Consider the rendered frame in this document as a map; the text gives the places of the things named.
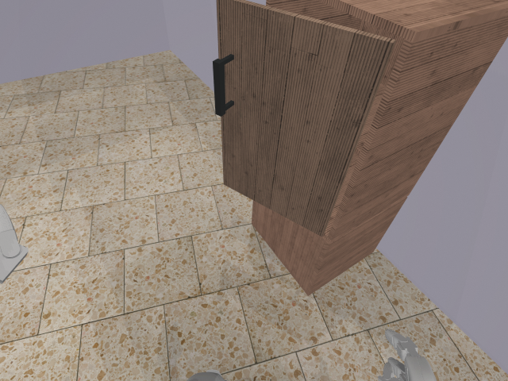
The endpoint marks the handle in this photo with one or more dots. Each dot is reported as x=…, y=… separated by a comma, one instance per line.
x=219, y=85

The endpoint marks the robot left hand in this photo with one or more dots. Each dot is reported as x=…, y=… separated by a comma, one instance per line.
x=11, y=253

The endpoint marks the cupboard door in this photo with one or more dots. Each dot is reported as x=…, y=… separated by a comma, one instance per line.
x=302, y=89

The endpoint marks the left robot shin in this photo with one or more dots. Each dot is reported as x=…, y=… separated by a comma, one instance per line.
x=215, y=371

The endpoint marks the robot right hand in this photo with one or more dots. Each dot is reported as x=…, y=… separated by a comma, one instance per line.
x=415, y=367

